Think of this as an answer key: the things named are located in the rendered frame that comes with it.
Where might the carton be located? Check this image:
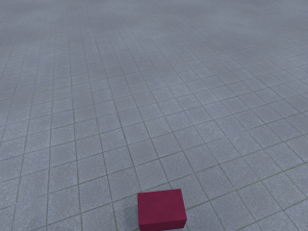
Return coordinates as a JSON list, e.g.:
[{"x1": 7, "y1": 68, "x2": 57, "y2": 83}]
[{"x1": 137, "y1": 189, "x2": 187, "y2": 231}]

